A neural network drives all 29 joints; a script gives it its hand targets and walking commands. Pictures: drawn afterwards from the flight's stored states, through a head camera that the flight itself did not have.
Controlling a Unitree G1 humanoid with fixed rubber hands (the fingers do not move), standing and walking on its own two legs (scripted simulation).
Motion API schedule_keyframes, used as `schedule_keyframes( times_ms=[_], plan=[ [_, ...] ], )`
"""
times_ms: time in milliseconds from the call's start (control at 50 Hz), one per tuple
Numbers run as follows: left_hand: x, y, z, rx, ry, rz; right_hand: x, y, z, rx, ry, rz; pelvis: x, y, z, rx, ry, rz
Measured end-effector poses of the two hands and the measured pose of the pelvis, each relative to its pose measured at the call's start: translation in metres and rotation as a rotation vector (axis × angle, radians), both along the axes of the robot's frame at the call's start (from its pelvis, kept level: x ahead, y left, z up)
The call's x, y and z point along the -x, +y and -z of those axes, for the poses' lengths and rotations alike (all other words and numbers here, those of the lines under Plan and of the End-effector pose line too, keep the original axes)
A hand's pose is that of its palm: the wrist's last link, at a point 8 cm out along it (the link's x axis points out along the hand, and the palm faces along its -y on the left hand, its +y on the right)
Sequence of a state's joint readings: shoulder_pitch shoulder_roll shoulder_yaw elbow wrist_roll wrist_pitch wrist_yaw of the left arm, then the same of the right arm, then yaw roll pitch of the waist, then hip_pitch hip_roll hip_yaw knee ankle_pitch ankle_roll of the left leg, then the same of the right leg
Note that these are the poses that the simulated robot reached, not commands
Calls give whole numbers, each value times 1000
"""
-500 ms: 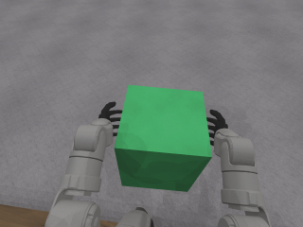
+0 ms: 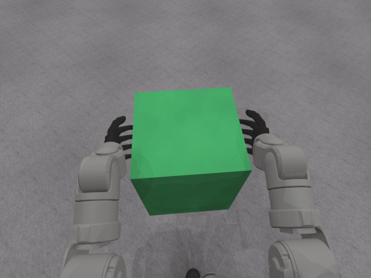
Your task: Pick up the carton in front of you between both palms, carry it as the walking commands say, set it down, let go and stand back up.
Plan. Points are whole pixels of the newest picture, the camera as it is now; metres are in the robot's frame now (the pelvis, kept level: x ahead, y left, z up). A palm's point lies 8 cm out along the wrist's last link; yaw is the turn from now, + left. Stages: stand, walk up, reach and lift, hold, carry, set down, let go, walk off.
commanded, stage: carry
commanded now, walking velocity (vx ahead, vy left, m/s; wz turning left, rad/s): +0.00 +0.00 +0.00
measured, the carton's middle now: (186, 157) +0.39 +0.00 +0.00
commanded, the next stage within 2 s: none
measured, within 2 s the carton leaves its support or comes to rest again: neither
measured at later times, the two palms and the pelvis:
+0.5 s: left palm (131, 74) +0.57 +0.14 +0.10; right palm (250, 85) +0.54 -0.16 +0.10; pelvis +0.22 +0.02 +0.01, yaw -2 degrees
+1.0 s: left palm (123, 66) +0.57 +0.15 +0.13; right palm (246, 71) +0.56 -0.15 +0.13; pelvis +0.22 +0.01 +0.00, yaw -2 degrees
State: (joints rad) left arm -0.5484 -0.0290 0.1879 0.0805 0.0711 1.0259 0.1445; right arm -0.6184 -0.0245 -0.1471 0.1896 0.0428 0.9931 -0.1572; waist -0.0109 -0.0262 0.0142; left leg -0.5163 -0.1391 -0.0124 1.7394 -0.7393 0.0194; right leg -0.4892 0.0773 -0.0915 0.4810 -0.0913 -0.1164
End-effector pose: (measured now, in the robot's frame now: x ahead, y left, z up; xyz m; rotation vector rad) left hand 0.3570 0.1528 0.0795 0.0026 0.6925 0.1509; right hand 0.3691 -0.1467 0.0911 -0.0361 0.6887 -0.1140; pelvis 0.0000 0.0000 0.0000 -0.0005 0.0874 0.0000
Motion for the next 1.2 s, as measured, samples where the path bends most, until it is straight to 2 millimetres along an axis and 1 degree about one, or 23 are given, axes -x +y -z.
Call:
schedule_keyframes(
  times_ms=[20, 60, 100, 140, 200, 260, 300, 340, 380, 460, 560, 640, 680, 740, 880, 1020, 1200],
  plan=[
    [-8, 6, 11, 2, 26, -21, -14, 6, 12, -4, 26, -17, -10, -2, 2, 6, 11, 1],
    [-18, 17, 29, 17, 80, -69, -34, 19, 33, -33, 80, -53, -32, -6, 2, 12, 23, -2],
    [-28, 26, 41, 26, 114, -110, -51, 29, 49, -50, 117, -67, -53, -7, 1, 13, 28, -6],
    [-43, 32, 46, 31, 124, -133, -67, 36, 59, -61, 129, -67, -75, -5, 0, 14, 32, -9],
    [-76, 37, 47, 41, 98, -132, -93, 40, 63, -66, 104, -51, -109, 2, 2, 15, 30, -9],
    [-118, 35, 41, 52, 40, -86, -120, 36, 54, -45, 43, -15, -144, 10, 9, 6, 17, -5],
    [-144, 29, 33, 52, 13, -42, -134, 30, 45, -27, 13, 14, -160, 14, 7, -6, 19, -5],
    [-165, 20, 22, 42, 0, 4, -143, 21, 35, -26, -1, 51, -173, 18, 2, -2, 25, 2],
    [-182, 9, 9, 33, -7, 42, -149, 11, 24, -31, -8, 86, -186, 21, -3, 9, 28, 10],
    [-205, -9, -14, 13, -32, 84, -163, -6, 4, -38, -33, 119, -207, 20, -7, 8, 17, 23],
    [-219, -18, -38, -19, -52, 84, -185, -17, -22, -31, -52, 91, -229, 13, -6, 11, -12, 31],
    [-224, -14, -47, -32, -32, 74, -201, -13, -39, -3, -32, 53, -238, 9, -5, 6, -21, 33],
    [-224, -10, -47, -33, -10, 66, -205, -9, -41, 12, -11, 36, -240, 7, -5, 3, -26, 34],
    [-220, -3, -44, -33, 27, 56, -206, -3, -40, 25, 26, 16, -239, 5, -4, 1, -35, 33],
    [-212, 4, -46, -43, 64, 49, -198, 5, -36, 24, 63, 1, -229, 6, -4, 1, -54, 28],
    [-208, 0, -50, -42, 65, 59, -187, 1, -37, 14, 65, 21, -218, 8, -5, 3, -59, 28],
    [-198, -4, -52, -36, 69, 67, -173, -4, -40, 13, 69, 36, -206, 10, -6, 3, -65, 28]
  ],
)
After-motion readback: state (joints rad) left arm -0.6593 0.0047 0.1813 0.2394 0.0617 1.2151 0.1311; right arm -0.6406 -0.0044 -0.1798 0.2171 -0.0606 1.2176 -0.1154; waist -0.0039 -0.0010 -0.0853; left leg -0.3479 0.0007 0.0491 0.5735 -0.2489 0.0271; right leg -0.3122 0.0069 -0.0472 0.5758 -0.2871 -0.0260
